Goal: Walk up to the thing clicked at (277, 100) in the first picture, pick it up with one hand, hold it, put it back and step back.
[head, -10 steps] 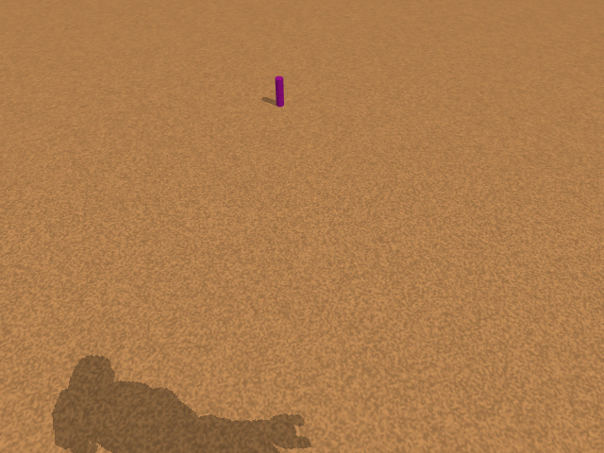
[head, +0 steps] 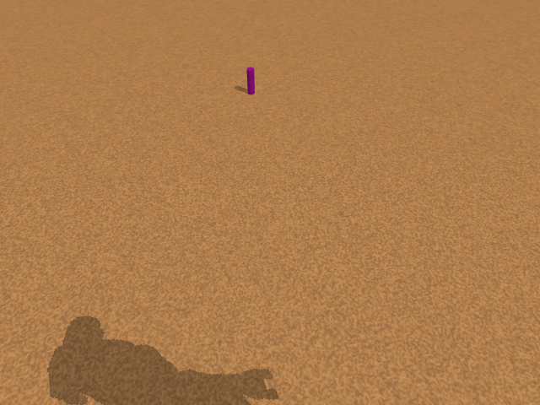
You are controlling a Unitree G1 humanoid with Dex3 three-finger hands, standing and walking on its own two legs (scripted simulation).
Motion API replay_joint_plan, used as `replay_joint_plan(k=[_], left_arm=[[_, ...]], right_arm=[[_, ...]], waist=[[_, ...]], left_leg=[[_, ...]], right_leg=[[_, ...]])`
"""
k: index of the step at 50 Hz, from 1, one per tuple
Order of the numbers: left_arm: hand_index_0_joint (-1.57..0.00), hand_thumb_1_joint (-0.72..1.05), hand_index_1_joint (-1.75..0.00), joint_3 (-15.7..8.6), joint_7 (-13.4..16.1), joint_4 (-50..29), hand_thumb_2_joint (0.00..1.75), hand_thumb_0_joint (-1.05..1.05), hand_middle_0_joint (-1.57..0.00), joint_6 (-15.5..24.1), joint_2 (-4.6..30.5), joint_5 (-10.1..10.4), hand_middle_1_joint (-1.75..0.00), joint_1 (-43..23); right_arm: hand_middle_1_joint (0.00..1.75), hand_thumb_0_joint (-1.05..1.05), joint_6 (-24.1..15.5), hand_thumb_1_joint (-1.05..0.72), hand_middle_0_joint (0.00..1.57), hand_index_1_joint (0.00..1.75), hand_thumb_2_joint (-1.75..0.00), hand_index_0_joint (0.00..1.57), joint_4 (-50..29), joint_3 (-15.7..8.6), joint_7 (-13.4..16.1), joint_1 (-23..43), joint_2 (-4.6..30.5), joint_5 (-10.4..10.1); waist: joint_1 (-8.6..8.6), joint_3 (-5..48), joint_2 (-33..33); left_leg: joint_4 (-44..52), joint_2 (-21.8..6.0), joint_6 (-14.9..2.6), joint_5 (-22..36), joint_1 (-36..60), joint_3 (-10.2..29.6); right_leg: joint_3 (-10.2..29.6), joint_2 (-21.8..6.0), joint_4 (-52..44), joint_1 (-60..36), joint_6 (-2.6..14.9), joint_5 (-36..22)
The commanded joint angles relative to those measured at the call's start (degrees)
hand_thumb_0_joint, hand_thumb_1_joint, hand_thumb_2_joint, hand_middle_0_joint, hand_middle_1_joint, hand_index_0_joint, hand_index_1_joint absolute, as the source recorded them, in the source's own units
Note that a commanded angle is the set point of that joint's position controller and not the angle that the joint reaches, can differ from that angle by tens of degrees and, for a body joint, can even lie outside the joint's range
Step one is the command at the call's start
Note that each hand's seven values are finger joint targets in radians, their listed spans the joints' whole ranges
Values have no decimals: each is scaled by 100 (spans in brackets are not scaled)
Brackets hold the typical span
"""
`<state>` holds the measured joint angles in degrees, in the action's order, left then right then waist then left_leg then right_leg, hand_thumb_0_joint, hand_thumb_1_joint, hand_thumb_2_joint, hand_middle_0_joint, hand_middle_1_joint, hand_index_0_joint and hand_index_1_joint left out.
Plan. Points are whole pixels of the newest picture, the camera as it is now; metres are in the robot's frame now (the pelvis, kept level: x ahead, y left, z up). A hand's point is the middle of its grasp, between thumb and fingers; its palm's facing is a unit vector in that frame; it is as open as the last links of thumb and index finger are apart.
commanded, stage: stand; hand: left
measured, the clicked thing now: (250, 81) +2.10 +0.10 -0.70
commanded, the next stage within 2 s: walk up in 0.92 s
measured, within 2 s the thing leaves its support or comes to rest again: neither
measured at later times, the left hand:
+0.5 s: hand out of the picture +0.08 +0.25 -0.16, palm faces -0.04 -0.94 -0.33, open 7.4 cm
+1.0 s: hand out of the picture +0.09 +0.26 -0.15, palm faces -0.03 -0.94 -0.33, open 7.4 cm
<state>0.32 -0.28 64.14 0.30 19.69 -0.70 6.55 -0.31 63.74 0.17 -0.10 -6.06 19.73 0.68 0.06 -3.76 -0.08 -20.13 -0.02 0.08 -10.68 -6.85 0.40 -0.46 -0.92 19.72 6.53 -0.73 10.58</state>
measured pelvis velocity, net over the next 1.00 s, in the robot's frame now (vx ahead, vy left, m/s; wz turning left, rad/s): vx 0.02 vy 0.00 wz -0.02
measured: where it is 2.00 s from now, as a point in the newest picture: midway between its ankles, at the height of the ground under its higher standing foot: (292, 328)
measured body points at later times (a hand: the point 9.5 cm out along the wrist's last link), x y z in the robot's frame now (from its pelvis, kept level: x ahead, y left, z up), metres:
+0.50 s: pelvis +0.01 +0.00 +0.00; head +0.02 +0.00 +0.45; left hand +0.08 +0.30 -0.13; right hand +0.08 -0.30 -0.13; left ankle +0.01 +0.12 -0.75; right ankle +0.00 -0.13 -0.75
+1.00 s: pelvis +0.02 +0.00 +0.00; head +0.01 +0.00 +0.45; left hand +0.09 +0.31 -0.13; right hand +0.09 -0.31 -0.13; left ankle +0.00 +0.12 -0.74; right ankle +0.00 -0.13 -0.74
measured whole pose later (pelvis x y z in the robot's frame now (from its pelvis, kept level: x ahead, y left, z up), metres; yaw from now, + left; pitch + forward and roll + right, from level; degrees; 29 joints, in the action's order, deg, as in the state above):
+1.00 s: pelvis +0.02 +0.00 +0.00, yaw -1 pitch -1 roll +0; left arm -2.1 -3.1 61.1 0.9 21.0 -2.0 9.5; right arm -1.6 61.1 -2.4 -2.5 -8.9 20.6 1.8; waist -0.5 -0.6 0.3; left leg -26.0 0.2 -2.2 -21.8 -8.8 -0.6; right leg 0.4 -1.0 28.0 9.9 1.4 23.5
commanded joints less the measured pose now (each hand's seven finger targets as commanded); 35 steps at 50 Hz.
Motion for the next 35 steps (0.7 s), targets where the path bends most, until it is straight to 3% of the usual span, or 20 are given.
replay_joint_plan(k=[1, 9, 35], left_arm=[[-20, 90, -30, -231, 82, -353, 90, 0, -20, 169, 1161, 2, -30, -225], [-20, 90, -30, -236, 78, -327, 90, 0, -20, 149, 1173, 15, -30, -223], [-20, 90, -30, -246, 81, -340, 90, 0, -20, 143, 1165, 12, -30, -178]], right_arm=[[30, 0, -149, -90, 20, 30, -90, 20, -330, -223, 62, 233, 1219, -24], [30, 0, -135, -90, 20, 30, -90, 20, -300, -217, 60, 194, 1211, -23], [30, 0, -155, -90, 20, 30, -90, 20, -313, -216, 75, 189, 1253, -23]], waist=[[-14, 595, 30], [-20, 423, 16], [-33, 518, -12]], left_leg=[[292, -710, -178, 869, 95, 552], [413, -694, -156, 575, -30, 558], [376, -719, -160, 966, 174, 535]], right_leg=[[502, -648, -326, -83, 202, -833], [500, -638, -394, -84, 207, -527], [494, -654, -383, -133, 187, -864]])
